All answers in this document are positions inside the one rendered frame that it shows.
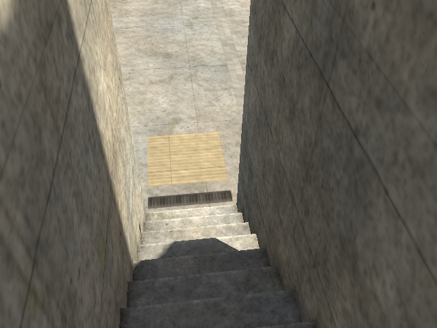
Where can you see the stairs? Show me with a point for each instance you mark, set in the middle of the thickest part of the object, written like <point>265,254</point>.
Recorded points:
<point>202,268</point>

